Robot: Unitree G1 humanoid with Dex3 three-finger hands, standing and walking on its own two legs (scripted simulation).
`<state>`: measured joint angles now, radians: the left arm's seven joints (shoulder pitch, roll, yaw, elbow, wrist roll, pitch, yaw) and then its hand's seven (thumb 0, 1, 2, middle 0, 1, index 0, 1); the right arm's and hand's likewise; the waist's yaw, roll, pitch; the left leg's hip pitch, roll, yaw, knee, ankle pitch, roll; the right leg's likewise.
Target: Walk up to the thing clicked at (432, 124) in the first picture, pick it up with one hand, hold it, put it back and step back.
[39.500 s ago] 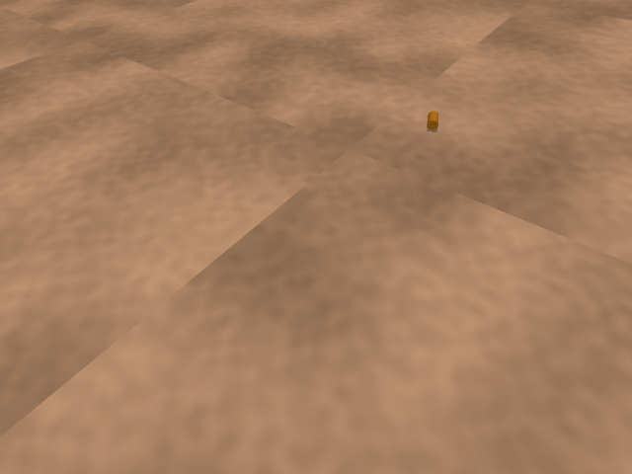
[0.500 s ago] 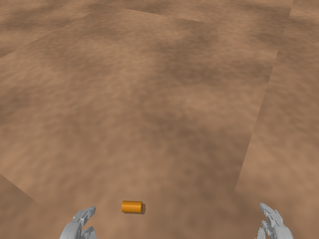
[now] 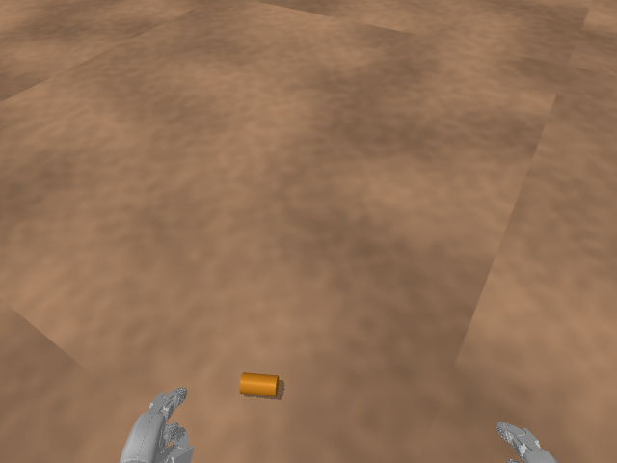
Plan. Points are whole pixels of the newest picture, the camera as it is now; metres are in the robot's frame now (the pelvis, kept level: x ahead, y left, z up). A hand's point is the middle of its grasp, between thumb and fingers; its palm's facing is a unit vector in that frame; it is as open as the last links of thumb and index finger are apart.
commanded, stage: stand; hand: left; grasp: from above
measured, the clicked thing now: (259, 384) +0.46 +0.23 -0.71
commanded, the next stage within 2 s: none
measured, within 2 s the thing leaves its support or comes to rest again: neither
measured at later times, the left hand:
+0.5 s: hand out of the picture +0.05 +0.24 -0.12, palm faces +0.05 -0.95 -0.32, open 7.4 cm
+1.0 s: hand out of the picture +0.03 +0.25 -0.12, palm faces +0.02 -0.94 -0.34, open 7.3 cm
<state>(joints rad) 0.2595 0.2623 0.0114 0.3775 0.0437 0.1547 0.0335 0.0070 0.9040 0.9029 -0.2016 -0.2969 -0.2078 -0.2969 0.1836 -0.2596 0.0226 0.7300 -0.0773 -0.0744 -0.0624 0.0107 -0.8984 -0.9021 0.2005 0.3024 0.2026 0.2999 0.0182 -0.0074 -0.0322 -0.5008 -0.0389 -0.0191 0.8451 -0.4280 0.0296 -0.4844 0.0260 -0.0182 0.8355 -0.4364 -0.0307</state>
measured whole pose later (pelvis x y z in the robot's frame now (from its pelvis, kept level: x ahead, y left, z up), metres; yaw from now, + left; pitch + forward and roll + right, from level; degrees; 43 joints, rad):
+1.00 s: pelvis -0.01 +0.01 +0.05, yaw +0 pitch -3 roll +0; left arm 0.16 0.29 0.03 1.17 0.03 0.00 0.02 0.00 0.91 0.90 -0.20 -0.30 -0.21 -0.30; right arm 0.15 -0.31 -0.02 1.14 -0.02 -0.01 -0.02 0.01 -0.90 -0.90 0.20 0.30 0.20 0.30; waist 0.01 0.02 0.05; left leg -0.11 -0.05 -0.02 0.33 -0.16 0.04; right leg -0.10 0.01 0.00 0.33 -0.18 0.00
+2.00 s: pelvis +0.01 +0.02 +0.05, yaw -1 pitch -2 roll +0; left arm 0.10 0.31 0.02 1.16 0.02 -0.01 0.01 0.00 0.91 0.90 -0.20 -0.30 -0.21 -0.30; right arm 0.11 -0.33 0.00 1.15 -0.01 -0.02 -0.01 0.01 -0.90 -0.90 0.20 0.30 0.20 0.30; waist 0.00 0.00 0.04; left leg -0.08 -0.05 0.00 0.29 -0.18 0.05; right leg -0.07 0.01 0.02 0.29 -0.19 0.00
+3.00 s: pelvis -0.11 +0.00 +0.03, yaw +1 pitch -1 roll +1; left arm 0.09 0.34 0.05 0.85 0.04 0.03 0.01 0.00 0.90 0.90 -0.20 -0.30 -0.21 -0.30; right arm 0.15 -0.43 -0.05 0.95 0.00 0.07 0.00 0.00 -0.90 -0.90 0.20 0.30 0.20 0.30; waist 0.02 0.03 0.18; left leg -0.36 -0.10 -0.15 1.07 -0.53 -0.02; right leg -0.40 -0.01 0.00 0.55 -0.13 -0.03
